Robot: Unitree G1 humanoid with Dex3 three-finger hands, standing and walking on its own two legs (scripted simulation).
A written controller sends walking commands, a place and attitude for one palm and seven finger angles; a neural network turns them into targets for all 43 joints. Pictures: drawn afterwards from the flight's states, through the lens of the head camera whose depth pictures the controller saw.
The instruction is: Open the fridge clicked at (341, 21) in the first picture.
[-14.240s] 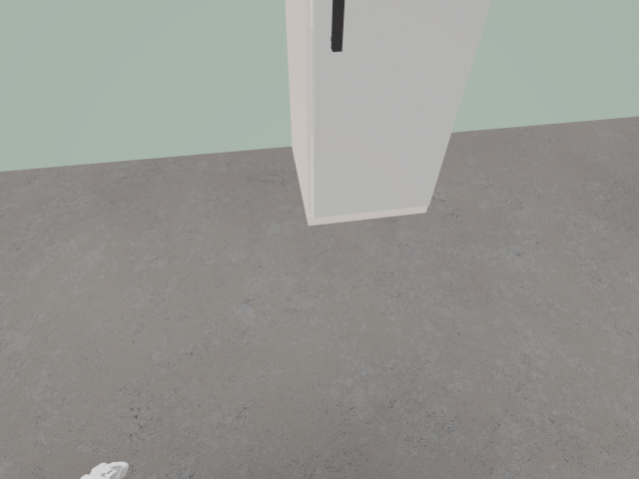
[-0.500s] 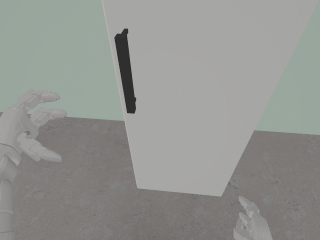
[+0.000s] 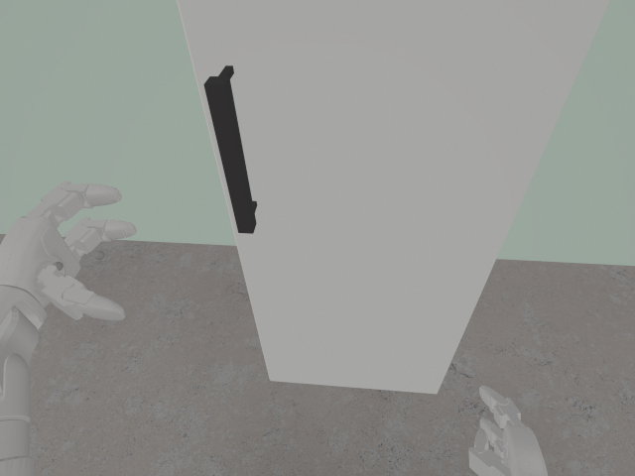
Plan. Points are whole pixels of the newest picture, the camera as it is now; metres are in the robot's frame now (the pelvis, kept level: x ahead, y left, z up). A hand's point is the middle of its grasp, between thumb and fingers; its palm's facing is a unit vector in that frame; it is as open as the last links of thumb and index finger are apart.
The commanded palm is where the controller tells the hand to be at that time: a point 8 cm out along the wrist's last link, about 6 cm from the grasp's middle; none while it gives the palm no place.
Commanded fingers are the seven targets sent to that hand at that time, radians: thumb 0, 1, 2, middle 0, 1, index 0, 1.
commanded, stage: move the hooked fingers beside the handle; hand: left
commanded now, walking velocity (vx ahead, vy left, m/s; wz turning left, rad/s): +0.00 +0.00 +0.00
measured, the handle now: (238, 157) +0.52 +0.19 +0.16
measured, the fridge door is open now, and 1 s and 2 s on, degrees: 0 0 0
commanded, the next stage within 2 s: none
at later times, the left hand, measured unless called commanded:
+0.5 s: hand (125, 230) +0.32 +0.27 +0.18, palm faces +0.07 -1.00 -0.03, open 14.0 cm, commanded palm +0.29 +0.32 +0.18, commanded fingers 0.00 -0.50 0.30 -0.30 -1.20 -0.30 -1.20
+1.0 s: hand (150, 209) +0.37 +0.26 +0.17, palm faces +0.07 -1.00 -0.01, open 14.0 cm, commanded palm +0.34 +0.31 +0.18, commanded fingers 0.00 -0.50 0.30 -0.30 -1.20 -0.30 -1.20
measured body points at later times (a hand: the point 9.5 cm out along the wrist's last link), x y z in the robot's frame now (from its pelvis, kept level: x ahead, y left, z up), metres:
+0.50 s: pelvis +0.00 +0.00 +0.00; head -0.01 -0.02 +0.45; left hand +0.31 +0.32 +0.18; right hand +0.18 -0.24 -0.08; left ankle +0.04 +0.12 -0.74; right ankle -0.03 -0.09 -0.74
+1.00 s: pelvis +0.00 +0.01 +0.00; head +0.00 +0.00 +0.45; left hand +0.36 +0.31 +0.17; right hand +0.16 -0.24 -0.09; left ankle +0.04 +0.12 -0.74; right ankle -0.03 -0.09 -0.74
